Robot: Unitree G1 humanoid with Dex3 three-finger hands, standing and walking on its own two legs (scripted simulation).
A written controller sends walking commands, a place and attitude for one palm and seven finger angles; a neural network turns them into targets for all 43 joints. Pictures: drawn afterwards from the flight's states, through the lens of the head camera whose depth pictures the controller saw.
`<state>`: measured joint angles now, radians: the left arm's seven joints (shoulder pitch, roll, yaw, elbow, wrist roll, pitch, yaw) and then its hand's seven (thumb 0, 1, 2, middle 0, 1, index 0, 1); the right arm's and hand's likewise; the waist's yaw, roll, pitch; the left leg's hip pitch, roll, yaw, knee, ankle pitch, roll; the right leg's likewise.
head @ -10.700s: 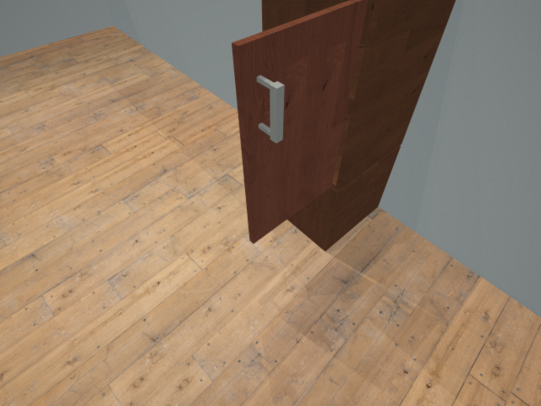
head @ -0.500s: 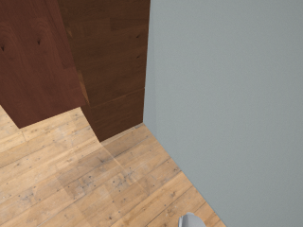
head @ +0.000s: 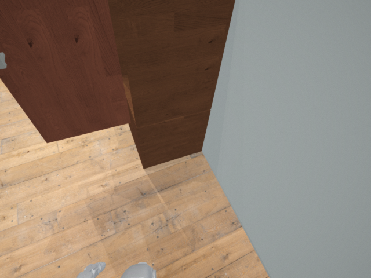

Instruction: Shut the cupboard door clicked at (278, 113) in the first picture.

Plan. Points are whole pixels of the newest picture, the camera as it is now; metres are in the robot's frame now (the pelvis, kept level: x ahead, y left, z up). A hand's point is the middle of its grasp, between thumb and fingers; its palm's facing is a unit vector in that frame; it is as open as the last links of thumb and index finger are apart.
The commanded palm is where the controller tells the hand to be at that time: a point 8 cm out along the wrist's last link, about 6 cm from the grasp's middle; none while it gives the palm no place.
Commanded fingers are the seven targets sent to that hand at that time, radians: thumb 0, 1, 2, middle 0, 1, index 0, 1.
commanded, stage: turn to face it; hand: left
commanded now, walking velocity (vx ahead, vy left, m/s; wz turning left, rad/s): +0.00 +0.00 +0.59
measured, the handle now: out of the picture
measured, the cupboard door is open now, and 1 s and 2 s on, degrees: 90 90 90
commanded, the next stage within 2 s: take the last steps up to it in 0.68 s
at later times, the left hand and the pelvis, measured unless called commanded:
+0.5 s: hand out of the picture +0.07 +0.25 -0.16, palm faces +0.22 -0.95 -0.24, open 7.4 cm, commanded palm none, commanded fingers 0.00 0.90 0.90 -0.20 -0.30 -0.20 -0.30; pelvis +0.03 +0.03 +0.01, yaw +11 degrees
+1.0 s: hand out of the picture -0.01 +0.19 -0.16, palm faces +0.42 -0.88 -0.22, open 7.3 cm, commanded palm none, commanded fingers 0.00 0.90 0.90 -0.20 -0.30 -0.20 -0.30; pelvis +0.05 +0.01 +0.01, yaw +22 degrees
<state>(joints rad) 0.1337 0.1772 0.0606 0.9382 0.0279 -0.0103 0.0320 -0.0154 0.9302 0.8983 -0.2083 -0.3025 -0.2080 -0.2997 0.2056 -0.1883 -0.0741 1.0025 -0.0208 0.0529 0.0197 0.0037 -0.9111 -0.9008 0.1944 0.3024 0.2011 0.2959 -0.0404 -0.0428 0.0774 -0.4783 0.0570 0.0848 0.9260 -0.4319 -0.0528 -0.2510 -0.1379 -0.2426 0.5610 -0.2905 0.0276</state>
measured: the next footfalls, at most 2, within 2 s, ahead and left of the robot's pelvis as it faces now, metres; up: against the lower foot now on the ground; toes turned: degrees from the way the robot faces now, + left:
left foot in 0.08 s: +0.09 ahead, +0.11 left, +0.00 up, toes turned +9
right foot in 0.66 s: +0.09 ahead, -0.11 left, +0.00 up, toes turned +13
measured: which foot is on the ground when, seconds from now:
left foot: up 0.00-0.06, down 0.08-0.66, up 0.68-1.00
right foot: down 0.00-0.08, up 0.10-0.64, down 0.66-1.00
